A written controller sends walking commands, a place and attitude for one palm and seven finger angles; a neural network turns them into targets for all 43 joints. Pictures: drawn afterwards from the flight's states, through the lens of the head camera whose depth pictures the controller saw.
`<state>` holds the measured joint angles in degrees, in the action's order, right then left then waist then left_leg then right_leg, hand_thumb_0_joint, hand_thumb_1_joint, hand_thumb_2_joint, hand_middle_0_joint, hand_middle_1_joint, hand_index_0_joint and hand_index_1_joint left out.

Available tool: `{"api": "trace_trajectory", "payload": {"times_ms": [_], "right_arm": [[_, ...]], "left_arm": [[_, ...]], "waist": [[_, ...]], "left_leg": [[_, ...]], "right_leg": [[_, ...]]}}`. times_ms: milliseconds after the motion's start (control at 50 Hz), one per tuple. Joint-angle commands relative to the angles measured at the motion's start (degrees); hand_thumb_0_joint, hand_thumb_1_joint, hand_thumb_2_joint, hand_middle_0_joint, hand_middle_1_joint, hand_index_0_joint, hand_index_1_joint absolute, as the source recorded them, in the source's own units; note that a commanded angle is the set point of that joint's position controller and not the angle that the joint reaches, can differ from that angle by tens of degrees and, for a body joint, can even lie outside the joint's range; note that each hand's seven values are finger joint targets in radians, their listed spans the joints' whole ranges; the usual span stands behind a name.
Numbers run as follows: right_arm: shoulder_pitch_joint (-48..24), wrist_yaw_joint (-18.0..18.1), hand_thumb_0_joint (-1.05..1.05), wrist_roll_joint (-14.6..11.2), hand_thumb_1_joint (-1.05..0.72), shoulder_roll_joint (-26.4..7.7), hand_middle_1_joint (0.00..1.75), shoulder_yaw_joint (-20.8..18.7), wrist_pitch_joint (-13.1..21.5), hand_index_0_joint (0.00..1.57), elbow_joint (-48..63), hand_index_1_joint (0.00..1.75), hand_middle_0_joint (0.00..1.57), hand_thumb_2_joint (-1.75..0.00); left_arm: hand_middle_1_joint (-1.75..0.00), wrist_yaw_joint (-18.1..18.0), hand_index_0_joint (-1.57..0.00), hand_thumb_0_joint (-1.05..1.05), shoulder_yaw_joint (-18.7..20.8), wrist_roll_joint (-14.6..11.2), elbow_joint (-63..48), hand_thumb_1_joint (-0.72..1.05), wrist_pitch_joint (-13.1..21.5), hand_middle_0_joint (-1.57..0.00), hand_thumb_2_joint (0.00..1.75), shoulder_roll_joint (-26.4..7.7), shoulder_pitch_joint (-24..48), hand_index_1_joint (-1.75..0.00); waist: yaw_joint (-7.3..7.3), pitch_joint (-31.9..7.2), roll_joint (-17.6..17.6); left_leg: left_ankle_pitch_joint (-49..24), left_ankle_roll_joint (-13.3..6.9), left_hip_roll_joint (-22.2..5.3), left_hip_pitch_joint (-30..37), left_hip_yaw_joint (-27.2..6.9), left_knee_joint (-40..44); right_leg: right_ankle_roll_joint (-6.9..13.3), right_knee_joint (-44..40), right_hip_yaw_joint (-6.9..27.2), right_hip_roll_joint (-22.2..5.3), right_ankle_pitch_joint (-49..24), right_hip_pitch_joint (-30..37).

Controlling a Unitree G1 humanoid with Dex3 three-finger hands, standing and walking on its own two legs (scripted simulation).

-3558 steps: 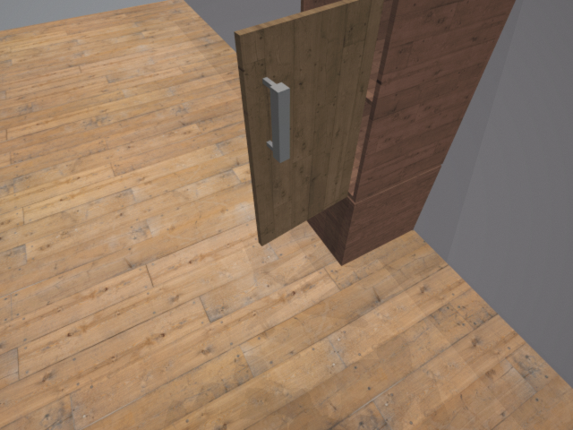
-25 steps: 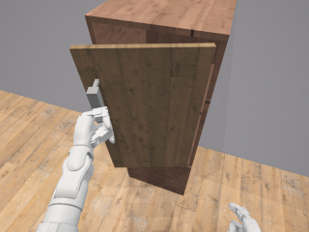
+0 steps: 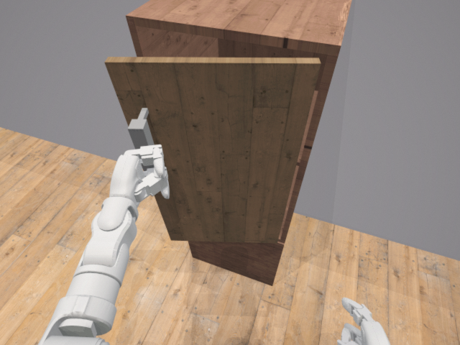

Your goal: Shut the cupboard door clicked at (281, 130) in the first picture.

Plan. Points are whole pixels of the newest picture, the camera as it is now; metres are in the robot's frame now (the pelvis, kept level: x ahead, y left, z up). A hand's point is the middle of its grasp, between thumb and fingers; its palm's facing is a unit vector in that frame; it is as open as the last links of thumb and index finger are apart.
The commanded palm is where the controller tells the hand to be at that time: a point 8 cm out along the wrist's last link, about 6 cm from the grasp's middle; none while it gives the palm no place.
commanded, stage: push the door shut along its arc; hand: left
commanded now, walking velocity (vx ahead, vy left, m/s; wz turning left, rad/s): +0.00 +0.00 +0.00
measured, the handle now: (151, 149) +0.44 +0.18 +0.10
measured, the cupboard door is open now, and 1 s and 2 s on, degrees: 18 0 0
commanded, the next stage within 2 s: pull the fist back off the door in 0.94 s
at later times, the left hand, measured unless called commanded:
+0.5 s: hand (167, 155) +0.43 +0.14 +0.10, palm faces -0.15 -0.99 -0.04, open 3.2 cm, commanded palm +0.43 +0.17 +0.11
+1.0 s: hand (175, 145) +0.46 +0.13 +0.10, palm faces -0.24 -0.97 -0.03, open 3.2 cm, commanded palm +0.49 +0.14 +0.11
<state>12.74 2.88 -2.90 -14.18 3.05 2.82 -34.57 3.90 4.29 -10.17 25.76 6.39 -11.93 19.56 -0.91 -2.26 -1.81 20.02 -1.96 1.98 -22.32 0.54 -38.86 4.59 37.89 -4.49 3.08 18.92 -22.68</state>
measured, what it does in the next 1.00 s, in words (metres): stands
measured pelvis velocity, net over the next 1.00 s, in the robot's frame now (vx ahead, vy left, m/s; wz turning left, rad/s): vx -0.02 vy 0.03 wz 0.04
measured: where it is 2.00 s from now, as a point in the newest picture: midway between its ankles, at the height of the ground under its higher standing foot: outside the picture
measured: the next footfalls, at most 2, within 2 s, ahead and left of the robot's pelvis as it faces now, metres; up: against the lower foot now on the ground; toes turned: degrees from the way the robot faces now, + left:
none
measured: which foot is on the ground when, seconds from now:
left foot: down 0.00-1.00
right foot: down 0.00-1.00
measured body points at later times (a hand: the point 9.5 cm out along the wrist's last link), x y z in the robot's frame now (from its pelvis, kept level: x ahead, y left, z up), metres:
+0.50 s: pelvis -0.02 +0.02 -0.01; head +0.04 +0.01 +0.44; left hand +0.43 +0.19 +0.11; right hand +0.07 -0.25 -0.13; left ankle +0.00 +0.10 -0.72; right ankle +0.01 -0.07 -0.72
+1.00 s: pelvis -0.02 +0.03 -0.02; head +0.06 +0.05 +0.42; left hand +0.46 +0.18 +0.11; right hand +0.02 -0.24 -0.14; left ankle +0.00 +0.10 -0.72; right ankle +0.01 -0.07 -0.72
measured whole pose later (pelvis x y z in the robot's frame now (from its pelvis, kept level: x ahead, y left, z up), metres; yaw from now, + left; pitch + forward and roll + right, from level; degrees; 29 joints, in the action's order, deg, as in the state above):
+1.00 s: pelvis -0.02 +0.03 -0.02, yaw +2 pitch +13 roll -2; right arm 21.0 1.7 -1.8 -16.2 2.2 6.9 -42.3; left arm 14.3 2.0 -11.7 68.4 18.0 -17.7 58.3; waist -6.4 -3.5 -0.8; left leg 20.5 -4.3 4.3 -40.7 -1.0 -48.3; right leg 2.6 45.8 -6.8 0.3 19.6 -39.3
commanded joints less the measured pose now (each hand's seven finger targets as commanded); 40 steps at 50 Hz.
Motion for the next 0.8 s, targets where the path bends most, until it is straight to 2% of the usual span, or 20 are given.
{"api": "trace_trajectory", "payload": {"times_ms": [0,40,80,120,180,260,300,340,380,400,420,460,520,560,620,640,680,720,760,780], "right_arm": [[-1.9,0.4,0.0,0.0,-0.9,-7.2,0.3,-2.9,3.0,0.2,6.4,0.3,0.2,-0.9],[-1.2,0.5,0.0,-0.1,-0.9,-7.5,0.3,-3.1,3.0,0.2,5.8,0.3,0.2,-0.9],[-0.6,0.3,0.0,-0.1,-0.9,-7.6,0.3,-3.2,3.3,0.2,5.4,0.3,0.2,-0.9],[0.4,0.4,0.0,0.0,-0.9,-8.2,0.3,-3.4,3.1,0.2,4.8,0.3,0.2,-0.9],[1.1,0.2,0.0,-0.3,-0.9,-8.2,0.3,-3.4,3.3,0.2,4.0,0.3,0.2,-0.9],[3.0,0.1,0.0,-0.3,-0.9,-8.8,0.3,-3.6,3.5,0.2,3.0,0.3,0.2,-0.9],[4.0,-0.1,0.0,-0.3,-0.9,-9.1,0.3,-3.8,3.9,0.2,2.4,0.3,0.2,-0.9],[5.4,-0.2,0.0,-0.1,-0.9,-9.6,0.3,-4.0,4.0,0.2,2.1,0.3,0.2,-0.9],[6.0,-0.5,0.0,-0.1,-0.9,-9.6,0.3,-4.1,4.4,0.2,1.8,0.3,0.2,-0.9],[6.4,-0.6,0.0,0.0,-0.9,-9.7,0.3,-4.2,4.4,0.2,1.3,0.3,0.2,-0.9],[7.2,-0.5,0.0,0.0,-0.9,-10.1,0.3,-4.2,4.4,0.2,1.1,0.3,0.2,-0.9],[7.7,-0.6,0.0,0.1,-0.9,-10.3,0.3,-4.3,4.7,0.2,0.6,0.3,0.2,-0.9],[9.7,-0.6,0.0,0.5,-0.9,-11.1,0.3,-4.6,4.8,0.2,-0.4,0.3,0.2,-0.9],[10.1,-0.8,0.0,0.6,-0.9,-10.8,0.3,-4.6,5.0,0.2,-0.6,0.3,0.2,-0.9],[11.6,-1.0,0.0,0.8,-0.9,-11.3,0.3,-4.7,4.9,0.2,-0.9,0.3,0.2,-0.9],[11.6,-1.1,0.0,0.9,-0.9,-11.2,0.3,-4.6,4.9,0.2,-1.0,0.3,0.2,-0.9],[12.2,-1.2,0.0,0.9,-0.9,-11.3,0.3,-4.6,4.8,0.2,-1.3,0.3,0.2,-0.9],[13.4,-1.1,0.0,1.0,-0.9,-11.8,0.3,-4.7,4.7,0.2,-1.5,0.3,0.2,-0.9],[13.6,-1.1,0.0,1.0,-0.9,-11.6,0.3,-5.0,4.7,0.2,-2.0,0.3,0.2,-0.9],[13.7,-1.1,0.0,1.0,-0.9,-11.5,0.3,-4.9,4.7,0.2,-2.2,0.3,0.2,-0.9]], "left_arm": [[-1.5,2.3,-1.3,0.0,2.4,-1.4,-7.3,0.9,5.9,-1.3,0.9,-7.3,29.8,-1.5],[-1.5,3.2,-1.3,0.0,2.6,-1.5,-6.2,0.9,7.0,-1.3,0.9,-8.6,34.1,-1.5],[-1.5,4.2,-1.3,0.0,1.8,-1.8,-3.0,0.9,7.4,-1.3,0.9,-7.5,35.2,-1.5],[-1.5,4.8,-1.3,0.0,3.2,-1.7,0.0,0.9,8.0,-1.3,0.9,-9.6,37.0,-1.5],[-1.5,6.4,-1.3,0.0,1.3,-2.0,4.6,0.9,9.1,-1.3,0.9,-8.2,42.5,-1.5],[-1.5,8.0,-1.3,0.0,1.4,-1.9,9.9,0.9,10.7,-1.3,0.9,-9.5,49.0,-1.5],[-1.5,8.8,-1.3,0.0,-0.1,-1.9,12.5,0.9,11.5,-1.3,0.9,-8.0,51.4,-1.5],[-1.5,9.1,-1.3,0.0,2.0,-1.9,14.0,0.9,12.5,-1.3,0.9,-10.5,53.4,-1.5],[-1.5,9.8,-1.3,0.0,-0.9,-1.7,14.9,0.9,13.3,-1.3,0.9,-7.3,55.8,-1.5],[-1.5,10.2,-1.3,0.0,-1.6,-1.8,16.9,0.9,13.3,-1.3,0.9,-6.4,56.1,-1.5],[-1.5,10.2,-1.3,0.0,-0.8,-1.9,18.5,0.9,13.5,-1.3,0.9,-7.6,57.3,-1.5],[-1.5,10.3,-1.3,0.0,-2.2,-1.8,19.8,0.9,13.8,-1.3,0.9,-6.0,60.7,-1.5],[-1.5,9.9,-1.3,0.0,0.8,-1.2,21.9,0.9,14.3,-1.3,0.9,-9.8,63.4,-1.5],[-1.5,10.2,-1.3,0.0,0.0,-0.7,22.9,0.9,14.5,-1.3,0.9,-8.8,64.6,-1.5],[-1.5,10.7,-1.3,0.0,1.5,-0.5,24.7,0.9,14.9,-1.3,0.9,-10.7,65.3,-1.5],[-1.5,11.0,-1.3,0.0,0.3,-0.3,25.1,0.9,14.8,-1.3,0.9,-9.8,66.8,-1.5],[-1.5,11.5,-1.3,0.0,-0.1,-0.4,27.6,0.9,14.5,-1.3,0.9,-9.0,67.4,-1.5],[-1.5,11.7,-1.3,0.0,1.3,-0.3,28.2,0.9,14.8,-1.3,0.9,-11.0,69.4,-1.5],[-1.5,12.1,-1.3,0.0,-0.4,0.1,26.9,0.9,14.9,-1.3,0.9,-9.5,72.6,-1.5],[-1.5,12.1,-1.3,0.0,-2.0,0.1,27.8,0.9,14.5,-1.3,0.9,-7.7,73.1,-1.5]], "waist": [[-2.64,-14.4,3.7],[-3.27,-16.1,3.1],[-3.57,-16.2,3.3],[-3.75,-16.3,3.8],[-4.97,-15.6,3.5],[-5.84,-17.1,2.1],[-6.4,-17.5,1.2],[-6.3,-19.9,1.6],[-7.38,-20.1,-0.5],[-7.67,-19.3,0.1],[-8.11,-18.2,1.9],[-8.95,-18.3,1.4],[-8.95,-20.7,1.0],[-9.37,-21.7,0.1],[-9.39,-22.9,0.1],[-10.03,-22.6,-1.0],[-10.74,-20.8,0.7],[-10.95,-21.4,0.4],[-12.11,-22.9,-0.8],[-12.43,-21.3,-1.9]], "left_leg": [[-9.1,-0.5,-0.3,2.7,-2.1,3.5],[-9.3,-0.6,-0.3,3.0,-2.2,3.3],[-9.5,-0.7,-0.2,2.9,-2.4,3.1],[-8.6,-0.7,-0.2,2.1,-2.5,2.9],[-6.5,-0.8,-0.1,1.1,-2.9,2.7],[-5.1,-0.7,0.0,0.5,-3.5,2.3],[-5.4,-0.6,-0.2,1.4,-4.0,2.0],[-6.9,-0.6,-0.2,1.6,-4.2,1.6],[-7.4,-0.3,-0.4,3.6,-4.7,1.4],[-6.6,-0.3,-0.5,3.4,-4.8,1.1],[-6.0,-0.4,-0.6,2.6,-5.2,1.2],[-4.9,-0.3,-0.7,2.8,-5.7,1.3],[-5.7,-0.2,-0.7,3.0,-6.2,0.7],[-6.8,0.0,-0.9,3.6,-6.3,0.4],[-9.2,0.0,-0.9,3.5,-6.4,-0.5],[-9.1,0.2,-1.1,4.0,-6.7,-0.5],[-7.7,0.1,-1.2,2.6,-6.8,-0.6],[-8.1,0.0,-1.1,2.2,-7.0,-1.0],[-8.5,0.1,-1.5,4.2,-7.4,-1.4],[-7.3,0.3,-1.5,4.5,-7.9,-1.2]], "right_leg": [[-3.6,-6.1,7.1,-3.6,-13.4,5.1],[-3.6,-5.8,7.2,-3.8,-13.4,5.2],[-3.5,-5.5,6.9,-3.6,-13.9,4.5],[-3.6,-5.4,6.9,-3.5,-12.6,4.1],[-3.4,-5.4,6.9,-3.3,-9.9,1.7],[-3.1,-4.6,6.5,-3.1,-7.5,-0.2],[-2.8,-3.8,5.7,-2.8,-7.7,-2.4],[-2.8,-2.8,5.5,-2.7,-9.2,-2.0],[-2.6,-2.1,4.7,-2.4,-9.0,-5.2],[-2.7,-2.2,4.5,-2.2,-8.1,-6.6],[-2.6,-2.1,4.2,-2.0,-7.1,-7.3],[-2.7,-1.8,4.0,-1.9,-5.7,-9.3],[-2.4,-0.8,3.8,-1.8,-5.6,-10.0],[-2.5,-0.4,3.7,-1.8,-6.3,-10.8],[-2.3,0.4,3.7,-1.5,-8.0,-11.0],[-2.3,0.5,3.6,-1.5,-7.6,-12.3],[-2.5,0.3,3.6,-1.3,-6.6,-13.5],[-2.3,0.7,3.4,-1.2,-6.7,-13.9],[-2.5,0.9,3.3,-1.2,-6.7,-15.7],[-2.4,0.9,2.9,-1.2,-5.4,-17.7]]}}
